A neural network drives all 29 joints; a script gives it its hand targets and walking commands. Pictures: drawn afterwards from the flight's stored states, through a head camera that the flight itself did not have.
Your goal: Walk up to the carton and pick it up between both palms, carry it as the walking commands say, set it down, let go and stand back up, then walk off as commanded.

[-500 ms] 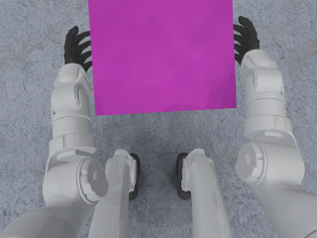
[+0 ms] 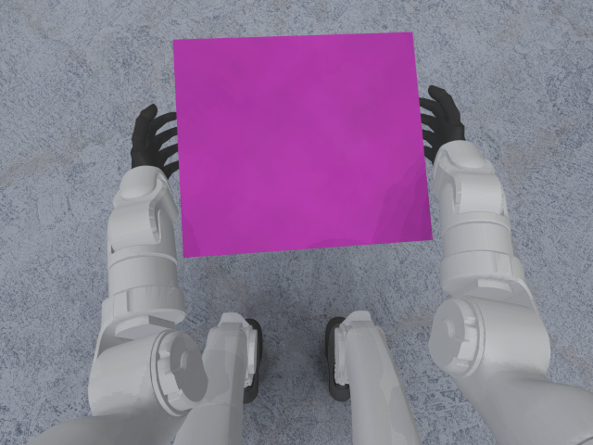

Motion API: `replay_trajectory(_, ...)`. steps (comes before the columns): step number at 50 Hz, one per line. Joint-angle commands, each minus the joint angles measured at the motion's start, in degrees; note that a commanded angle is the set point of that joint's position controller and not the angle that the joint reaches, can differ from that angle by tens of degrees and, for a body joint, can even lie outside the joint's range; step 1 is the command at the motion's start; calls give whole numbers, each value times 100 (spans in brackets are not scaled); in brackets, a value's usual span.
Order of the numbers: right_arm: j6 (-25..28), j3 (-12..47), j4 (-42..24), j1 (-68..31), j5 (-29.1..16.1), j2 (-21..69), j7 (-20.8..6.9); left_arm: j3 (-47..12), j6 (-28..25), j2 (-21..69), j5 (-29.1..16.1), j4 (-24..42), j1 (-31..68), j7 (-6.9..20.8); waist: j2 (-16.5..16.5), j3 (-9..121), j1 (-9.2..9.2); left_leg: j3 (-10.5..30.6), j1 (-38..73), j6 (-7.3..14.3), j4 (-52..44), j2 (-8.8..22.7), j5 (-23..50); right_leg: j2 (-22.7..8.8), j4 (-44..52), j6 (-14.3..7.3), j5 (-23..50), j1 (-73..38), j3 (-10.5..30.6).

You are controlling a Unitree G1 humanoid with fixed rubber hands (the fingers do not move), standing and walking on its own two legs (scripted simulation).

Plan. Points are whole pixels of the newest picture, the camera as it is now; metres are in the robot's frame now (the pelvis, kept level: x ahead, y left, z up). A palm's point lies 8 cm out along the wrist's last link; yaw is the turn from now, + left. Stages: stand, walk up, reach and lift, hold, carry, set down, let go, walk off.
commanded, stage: reach and lift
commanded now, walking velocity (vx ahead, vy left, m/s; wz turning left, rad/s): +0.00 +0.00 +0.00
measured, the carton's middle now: (297, 161) +0.48 +0.00 -0.14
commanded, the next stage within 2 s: none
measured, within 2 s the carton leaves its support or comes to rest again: neither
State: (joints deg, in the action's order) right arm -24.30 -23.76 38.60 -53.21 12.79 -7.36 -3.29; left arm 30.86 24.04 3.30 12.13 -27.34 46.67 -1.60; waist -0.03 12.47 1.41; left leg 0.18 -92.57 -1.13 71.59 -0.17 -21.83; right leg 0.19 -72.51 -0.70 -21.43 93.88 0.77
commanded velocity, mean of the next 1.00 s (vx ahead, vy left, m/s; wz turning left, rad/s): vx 0.00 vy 0.00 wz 0.00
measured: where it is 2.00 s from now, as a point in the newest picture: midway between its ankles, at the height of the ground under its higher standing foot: (293, 374)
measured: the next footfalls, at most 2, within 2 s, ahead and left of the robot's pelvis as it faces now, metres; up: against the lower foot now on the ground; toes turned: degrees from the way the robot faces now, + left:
none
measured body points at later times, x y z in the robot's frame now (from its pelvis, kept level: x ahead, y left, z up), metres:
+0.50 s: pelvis +0.02 -0.01 +0.06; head +0.21 -0.02 +0.47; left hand +0.43 +0.18 +0.01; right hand +0.46 -0.19 +0.00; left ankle +0.08 +0.13 -0.59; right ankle +0.08 -0.11 -0.59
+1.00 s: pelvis +0.04 +0.00 +0.13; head +0.20 -0.01 +0.55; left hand +0.41 +0.19 +0.08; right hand +0.43 -0.19 +0.07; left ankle +0.08 +0.13 -0.59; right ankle +0.08 -0.11 -0.59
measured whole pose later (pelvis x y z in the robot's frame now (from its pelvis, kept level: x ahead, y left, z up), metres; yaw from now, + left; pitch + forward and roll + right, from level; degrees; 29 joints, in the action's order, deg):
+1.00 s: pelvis +0.04 +0.00 +0.13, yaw -1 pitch +24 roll +1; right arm -23.7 -23.6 26.4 -30.6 16.2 -0.3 -9.2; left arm 27.3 24.0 7.7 15.7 -19.3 25.8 4.4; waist -1.0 5.3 1.5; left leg 0.6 -47.6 -0.6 35.9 -0.3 -12.1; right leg -0.1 -37.3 -0.5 -12.2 48.8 0.6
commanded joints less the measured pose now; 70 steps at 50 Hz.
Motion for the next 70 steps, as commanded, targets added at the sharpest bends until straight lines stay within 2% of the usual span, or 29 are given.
replay_trajectory(1,173,2708,-56,-2938,-1071,5479,-2204,-3392,-3,5073,-1059,-241,3496,2197,286,5139,-3,-335,2716,73,-756,-741,1421,703,756,72,1543,-3620,-210)
replay_trajectory(16,226,2868,-175,-2269,-957,5798,-2215,-3481,-63,5213,-894,-184,2815,2354,359,4641,44,-273,3456,131,-1559,-710,1550,654,1572,69,1777,-4575,-65)
replay_trajectory(32,191,2948,-516,-1427,-754,5844,-2246,-3537,-74,5118,-752,-8,2053,2442,284,3803,28,-162,4569,176,-2677,-657,1754,516,2681,61,2049,-5887,78)
replay_trajectory(43,172,3045,-880,-589,-669,5633,-2245,-3688,-49,5042,-677,358,1224,2313,177,3112,-9,36,5810,171,-3436,-644,2261,512,3425,-6,2421,-6522,84)
replay_trajectory(53,218,3352,-1270,64,-713,5634,-2211,-4078,-85,5118,-728,719,526,2188,168,2869,-9,136,6748,150,-3983,-622,2815,545,3973,-18,2852,-7108,103)
replay_trajectory(70,-52,3409,-1476,724,-648,5549,-2107,-4226,185,4920,-716,862,-153,2049,101,1546,48,103,8045,135,-5032,-506,2580,528,5030,-14,2476,-8173,113)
